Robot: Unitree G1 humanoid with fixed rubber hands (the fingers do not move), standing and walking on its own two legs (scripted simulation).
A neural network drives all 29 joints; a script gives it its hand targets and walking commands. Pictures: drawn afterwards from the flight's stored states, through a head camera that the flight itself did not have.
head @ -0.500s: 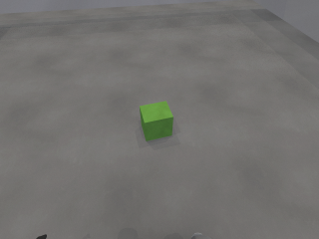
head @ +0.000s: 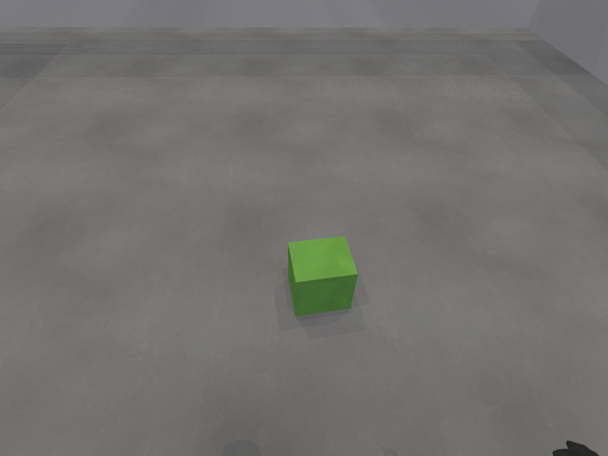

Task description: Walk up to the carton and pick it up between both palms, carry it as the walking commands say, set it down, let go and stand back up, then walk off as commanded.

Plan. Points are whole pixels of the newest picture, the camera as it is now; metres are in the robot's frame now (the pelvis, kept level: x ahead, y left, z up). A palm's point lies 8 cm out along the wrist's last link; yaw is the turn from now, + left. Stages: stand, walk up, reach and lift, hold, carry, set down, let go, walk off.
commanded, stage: walk up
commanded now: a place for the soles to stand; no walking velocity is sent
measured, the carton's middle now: (319, 276) +0.87 -0.06 -0.65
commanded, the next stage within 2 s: none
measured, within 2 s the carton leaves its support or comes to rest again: neither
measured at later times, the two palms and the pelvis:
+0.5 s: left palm (88, 388) +0.24 +0.32 -0.05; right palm (556, 381) +0.27 -0.36 -0.07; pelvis +0.18 -0.03 +0.01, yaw +1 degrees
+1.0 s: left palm (162, 291) +0.42 +0.27 -0.08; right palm (534, 326) +0.37 -0.39 -0.10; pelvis +0.30 -0.05 -0.01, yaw +1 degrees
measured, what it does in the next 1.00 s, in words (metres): walks ahead: right foot, then left foot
